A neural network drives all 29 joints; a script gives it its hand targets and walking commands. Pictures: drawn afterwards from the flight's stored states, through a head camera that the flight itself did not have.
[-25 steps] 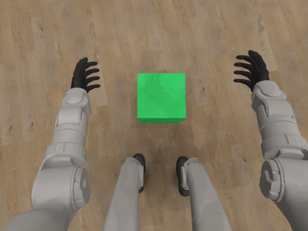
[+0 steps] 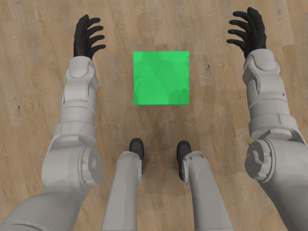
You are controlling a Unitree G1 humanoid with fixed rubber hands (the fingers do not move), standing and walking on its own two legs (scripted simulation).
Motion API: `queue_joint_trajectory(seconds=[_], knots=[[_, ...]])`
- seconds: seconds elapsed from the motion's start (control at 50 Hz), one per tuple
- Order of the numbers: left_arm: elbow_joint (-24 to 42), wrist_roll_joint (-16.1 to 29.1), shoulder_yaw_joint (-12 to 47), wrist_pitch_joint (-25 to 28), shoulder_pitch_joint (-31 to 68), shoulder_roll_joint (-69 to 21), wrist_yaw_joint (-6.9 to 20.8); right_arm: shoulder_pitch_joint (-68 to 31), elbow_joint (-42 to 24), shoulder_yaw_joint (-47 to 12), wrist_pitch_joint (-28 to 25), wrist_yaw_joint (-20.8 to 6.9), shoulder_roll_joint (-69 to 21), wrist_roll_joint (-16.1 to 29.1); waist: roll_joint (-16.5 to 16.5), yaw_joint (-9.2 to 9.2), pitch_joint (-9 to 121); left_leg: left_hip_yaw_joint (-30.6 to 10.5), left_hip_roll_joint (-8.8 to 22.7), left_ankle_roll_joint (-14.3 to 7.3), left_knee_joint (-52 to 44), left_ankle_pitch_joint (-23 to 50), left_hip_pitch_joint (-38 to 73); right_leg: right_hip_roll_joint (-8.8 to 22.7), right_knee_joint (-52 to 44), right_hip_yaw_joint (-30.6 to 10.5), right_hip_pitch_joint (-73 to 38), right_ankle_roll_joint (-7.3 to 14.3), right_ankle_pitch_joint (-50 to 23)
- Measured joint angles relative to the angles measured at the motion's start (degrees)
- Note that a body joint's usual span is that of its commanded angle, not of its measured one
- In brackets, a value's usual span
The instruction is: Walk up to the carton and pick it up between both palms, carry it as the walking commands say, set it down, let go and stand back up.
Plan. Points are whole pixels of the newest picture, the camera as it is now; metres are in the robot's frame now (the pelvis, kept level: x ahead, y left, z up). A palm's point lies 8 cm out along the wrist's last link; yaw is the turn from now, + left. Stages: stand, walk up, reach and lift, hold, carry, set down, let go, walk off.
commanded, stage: reach and lift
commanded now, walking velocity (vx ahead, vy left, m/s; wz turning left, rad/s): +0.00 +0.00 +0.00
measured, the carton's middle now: (160, 82) +0.48 +0.00 -0.53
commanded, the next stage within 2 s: none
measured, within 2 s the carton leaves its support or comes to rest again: neither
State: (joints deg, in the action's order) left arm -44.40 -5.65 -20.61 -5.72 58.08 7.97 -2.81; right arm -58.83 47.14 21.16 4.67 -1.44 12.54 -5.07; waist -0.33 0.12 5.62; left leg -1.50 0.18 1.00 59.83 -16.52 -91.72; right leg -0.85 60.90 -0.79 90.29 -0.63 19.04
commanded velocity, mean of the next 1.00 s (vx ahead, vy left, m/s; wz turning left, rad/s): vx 0.00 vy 0.00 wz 0.00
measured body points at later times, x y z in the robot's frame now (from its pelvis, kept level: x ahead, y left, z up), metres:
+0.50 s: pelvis -0.04 +0.00 -0.15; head +0.30 +0.00 +0.15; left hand +0.51 +0.19 -0.28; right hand +0.51 -0.20 -0.28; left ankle +0.07 +0.13 -0.62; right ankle +0.05 -0.12 -0.62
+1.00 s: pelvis -0.05 +0.00 -0.25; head +0.31 -0.01 +0.01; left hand +0.50 +0.18 -0.42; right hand +0.51 -0.19 -0.42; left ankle +0.07 +0.13 -0.62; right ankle +0.05 -0.12 -0.62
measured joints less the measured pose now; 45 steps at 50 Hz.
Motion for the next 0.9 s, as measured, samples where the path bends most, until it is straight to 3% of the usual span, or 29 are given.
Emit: queue_joint_trajectory(seconds=[0.18, 0.44, 0.9], knots=[[-4.0, 0.7, -0.3, -1.3, 4.6, 1.4, -0.8, -4.8, 5.3, 0.2, 0.9, 0.0, 2.2, 1.2, 0.0, -0.2, 0.0, 0.2, -0.3, -0.1, 11.6, -3.3, -9.3, 0.1, 11.9, -0.2, 9.3, -0.3, 3.6], [-5.3, 7.0, 5.2, -2.5, 10.2, 5.7, -4.2, -11.2, 6.3, -5.8, 2.4, 4.3, 4.5, 7.4, 0.1, -0.08, -4.0, 0.1, -0.5, 0.3, 32.6, -9.2, -24.1, -0.3, 33.1, -0.2, 24.0, -0.4, 9.8], [-15.2, 14.5, 11.2, 1.1, 18.9, 9.5, -5.3, -19.6, 14.4, -13.8, -0.1, 7.4, 7.9, 15.0, -0.1, -0.3, -14.6, 0.3, -0.9, 0.7, 53.6, -13.1, -36.6, -0.7, 54.8, -0.6, 36.6, -0.6, 14.2]])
